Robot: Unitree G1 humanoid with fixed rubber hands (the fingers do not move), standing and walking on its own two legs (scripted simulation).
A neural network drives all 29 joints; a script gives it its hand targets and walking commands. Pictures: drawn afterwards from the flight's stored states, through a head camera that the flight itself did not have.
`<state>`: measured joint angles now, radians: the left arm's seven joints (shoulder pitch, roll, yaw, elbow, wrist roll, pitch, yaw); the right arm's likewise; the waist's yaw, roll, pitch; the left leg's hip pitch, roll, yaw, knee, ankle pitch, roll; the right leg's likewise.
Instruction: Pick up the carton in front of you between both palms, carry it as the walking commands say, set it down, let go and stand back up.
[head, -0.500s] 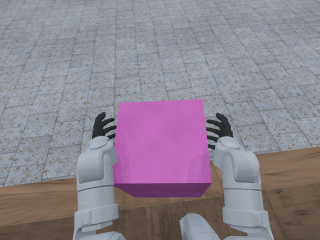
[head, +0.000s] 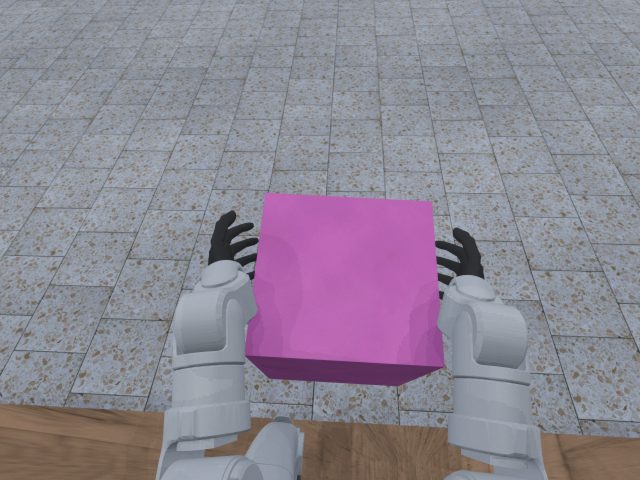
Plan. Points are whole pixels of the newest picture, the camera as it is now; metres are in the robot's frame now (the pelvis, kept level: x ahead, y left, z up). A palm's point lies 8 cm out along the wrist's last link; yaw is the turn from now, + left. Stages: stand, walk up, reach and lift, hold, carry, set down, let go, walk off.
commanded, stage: carry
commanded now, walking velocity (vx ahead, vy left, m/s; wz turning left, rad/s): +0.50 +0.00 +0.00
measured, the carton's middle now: (339, 301) +0.36 +0.03 -0.03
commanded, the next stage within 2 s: none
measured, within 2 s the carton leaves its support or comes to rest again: neither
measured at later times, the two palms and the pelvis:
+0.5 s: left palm (282, 153) +0.69 +0.16 -0.04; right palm (426, 163) +0.67 -0.12 -0.04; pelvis +0.35 +0.03 -0.12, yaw +1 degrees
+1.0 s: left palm (294, 94) +1.03 +0.19 -0.13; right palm (399, 95) +1.04 -0.09 -0.13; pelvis +0.70 +0.04 -0.22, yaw -1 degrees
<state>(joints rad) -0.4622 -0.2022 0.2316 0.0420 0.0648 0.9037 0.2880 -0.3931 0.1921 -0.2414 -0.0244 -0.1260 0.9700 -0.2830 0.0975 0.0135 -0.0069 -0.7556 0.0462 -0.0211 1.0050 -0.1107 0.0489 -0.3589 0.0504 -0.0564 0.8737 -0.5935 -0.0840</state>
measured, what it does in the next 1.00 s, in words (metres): goes down: left foot 0.12 m lower, then right foot 0.12 m lower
